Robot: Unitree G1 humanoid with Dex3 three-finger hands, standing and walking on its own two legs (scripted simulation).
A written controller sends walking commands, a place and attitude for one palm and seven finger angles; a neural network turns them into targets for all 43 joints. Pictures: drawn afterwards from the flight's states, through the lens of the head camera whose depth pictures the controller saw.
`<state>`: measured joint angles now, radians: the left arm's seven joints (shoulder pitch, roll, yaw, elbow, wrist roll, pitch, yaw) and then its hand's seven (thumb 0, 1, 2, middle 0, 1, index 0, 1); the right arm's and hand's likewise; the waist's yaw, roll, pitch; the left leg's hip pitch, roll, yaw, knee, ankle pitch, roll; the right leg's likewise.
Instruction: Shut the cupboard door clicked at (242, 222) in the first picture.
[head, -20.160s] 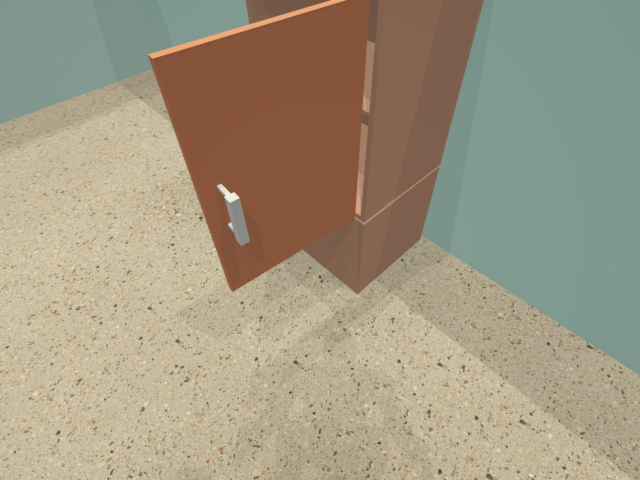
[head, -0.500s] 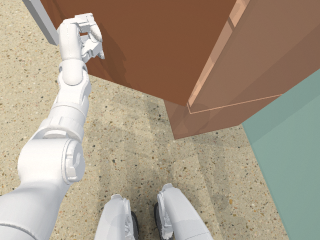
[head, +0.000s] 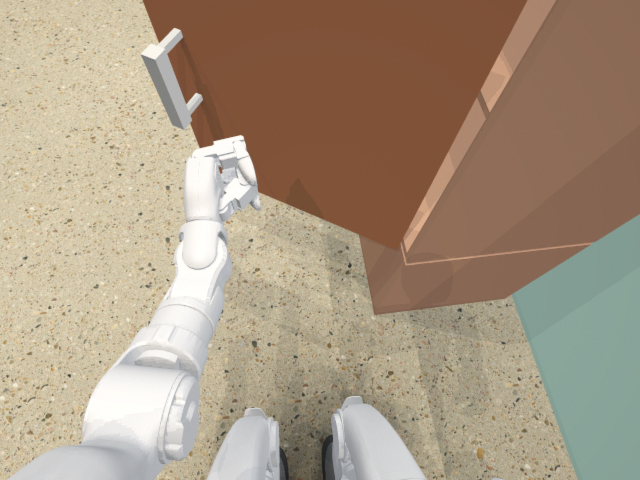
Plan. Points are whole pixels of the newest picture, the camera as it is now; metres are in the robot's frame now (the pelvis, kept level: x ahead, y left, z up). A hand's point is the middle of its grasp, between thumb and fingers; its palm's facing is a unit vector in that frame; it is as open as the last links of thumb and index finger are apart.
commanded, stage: pull the fist back off the door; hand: left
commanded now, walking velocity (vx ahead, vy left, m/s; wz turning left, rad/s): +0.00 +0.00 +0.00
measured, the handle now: (177, 81) +0.64 +0.15 +0.04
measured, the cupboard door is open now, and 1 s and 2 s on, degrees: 58 58 58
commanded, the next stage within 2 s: draw the hand back to the body in 0.06 s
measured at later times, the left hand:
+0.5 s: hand (183, 205) +0.40 +0.11 +0.10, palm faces -0.02 -1.00 -0.06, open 3.1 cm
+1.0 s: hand out of the picture +0.30 +0.22 +0.20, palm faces +0.16 -0.96 -0.24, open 3.5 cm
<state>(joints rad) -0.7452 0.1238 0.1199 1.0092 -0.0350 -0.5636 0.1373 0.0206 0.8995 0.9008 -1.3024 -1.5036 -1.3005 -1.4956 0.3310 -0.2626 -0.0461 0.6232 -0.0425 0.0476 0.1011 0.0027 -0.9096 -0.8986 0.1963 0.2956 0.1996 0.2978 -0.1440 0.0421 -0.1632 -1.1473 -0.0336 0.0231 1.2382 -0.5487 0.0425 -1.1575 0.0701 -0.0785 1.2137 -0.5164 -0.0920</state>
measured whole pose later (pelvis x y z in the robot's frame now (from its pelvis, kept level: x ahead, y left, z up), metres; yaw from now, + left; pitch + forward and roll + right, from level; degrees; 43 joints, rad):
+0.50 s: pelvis +0.01 +0.00 +0.05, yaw -1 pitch +17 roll +0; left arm -0.36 0.17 0.07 0.61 -0.14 -0.38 0.01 0.02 0.90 0.90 -1.30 -1.50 -1.30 -1.50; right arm 0.36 -0.24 0.00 0.58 0.04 0.11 0.04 0.01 -0.91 -0.90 0.20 0.30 0.20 0.30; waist -0.05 0.05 -0.15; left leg -0.80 -0.04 0.04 0.99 -0.48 0.05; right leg -0.82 0.08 -0.04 0.98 -0.45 -0.08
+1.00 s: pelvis +0.04 +0.04 +0.10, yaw +1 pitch +1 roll -1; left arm 0.17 0.28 0.02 -0.07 -0.08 -0.03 0.07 0.02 0.90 0.90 -0.96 -1.13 -0.96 -1.12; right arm 0.17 -0.21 0.06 0.49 0.06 0.07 -0.09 0.01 -0.91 -0.90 0.20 0.30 0.20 0.30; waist 0.04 0.06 -0.05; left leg -0.25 -0.08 0.00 0.58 -0.34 0.09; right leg -0.25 0.04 -0.03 0.55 -0.32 -0.03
